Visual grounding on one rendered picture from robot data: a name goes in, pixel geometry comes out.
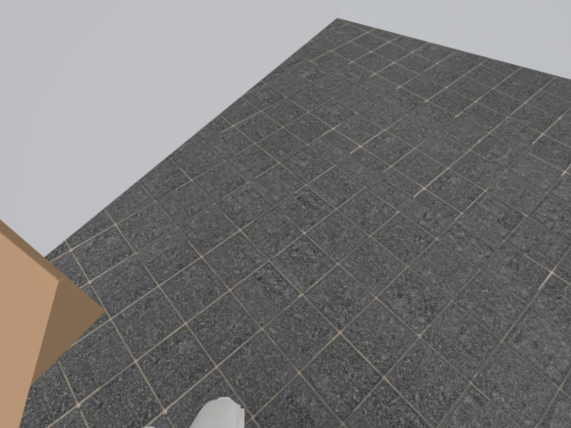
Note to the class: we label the cupboard door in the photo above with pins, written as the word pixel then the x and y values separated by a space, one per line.
pixel 27 293

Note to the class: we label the left robot thigh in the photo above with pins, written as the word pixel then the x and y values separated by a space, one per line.
pixel 220 413

